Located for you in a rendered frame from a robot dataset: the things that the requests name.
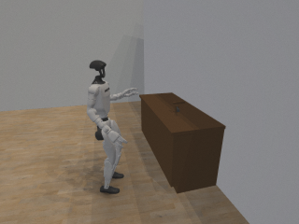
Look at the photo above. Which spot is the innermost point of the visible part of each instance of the robot right shin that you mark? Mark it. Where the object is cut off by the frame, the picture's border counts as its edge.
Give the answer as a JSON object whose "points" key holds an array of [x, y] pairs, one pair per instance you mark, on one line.
{"points": [[108, 173]]}

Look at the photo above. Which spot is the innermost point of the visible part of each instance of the robot torso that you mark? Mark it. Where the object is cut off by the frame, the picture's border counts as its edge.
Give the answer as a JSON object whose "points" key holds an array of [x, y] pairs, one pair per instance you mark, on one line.
{"points": [[102, 104]]}

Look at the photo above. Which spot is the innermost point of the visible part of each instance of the counter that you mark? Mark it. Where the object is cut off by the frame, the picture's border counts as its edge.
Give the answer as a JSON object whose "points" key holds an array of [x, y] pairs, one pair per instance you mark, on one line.
{"points": [[187, 144]]}

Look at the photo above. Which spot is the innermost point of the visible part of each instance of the robot left forearm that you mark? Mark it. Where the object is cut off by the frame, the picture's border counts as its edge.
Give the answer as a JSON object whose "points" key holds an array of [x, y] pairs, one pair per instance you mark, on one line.
{"points": [[114, 97]]}

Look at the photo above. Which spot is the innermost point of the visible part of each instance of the right robot upper arm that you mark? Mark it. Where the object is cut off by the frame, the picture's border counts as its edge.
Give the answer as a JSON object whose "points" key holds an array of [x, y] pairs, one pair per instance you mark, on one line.
{"points": [[93, 91]]}

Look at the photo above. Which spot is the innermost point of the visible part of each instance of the robot right forearm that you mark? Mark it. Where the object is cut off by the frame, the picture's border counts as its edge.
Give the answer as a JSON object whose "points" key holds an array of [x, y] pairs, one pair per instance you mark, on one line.
{"points": [[101, 124]]}

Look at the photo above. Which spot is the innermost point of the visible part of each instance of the robot left hand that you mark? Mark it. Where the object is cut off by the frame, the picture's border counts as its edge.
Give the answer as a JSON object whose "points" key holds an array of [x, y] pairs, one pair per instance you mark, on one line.
{"points": [[127, 93]]}

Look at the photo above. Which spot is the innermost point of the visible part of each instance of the robot right hand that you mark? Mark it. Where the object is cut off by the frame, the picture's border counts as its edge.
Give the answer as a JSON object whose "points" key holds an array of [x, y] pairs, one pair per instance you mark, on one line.
{"points": [[113, 136]]}

